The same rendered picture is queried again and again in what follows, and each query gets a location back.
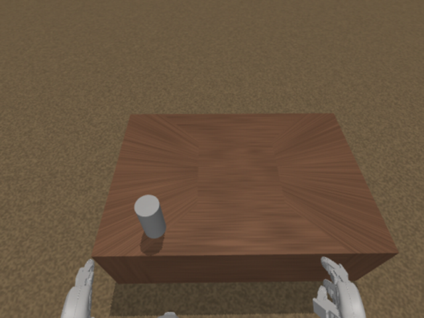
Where can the right robot hand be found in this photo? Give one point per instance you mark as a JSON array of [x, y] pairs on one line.
[[346, 303]]

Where can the left robot hand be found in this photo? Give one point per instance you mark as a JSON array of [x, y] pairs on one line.
[[78, 299]]

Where can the can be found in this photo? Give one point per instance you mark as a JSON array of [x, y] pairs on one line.
[[149, 213]]

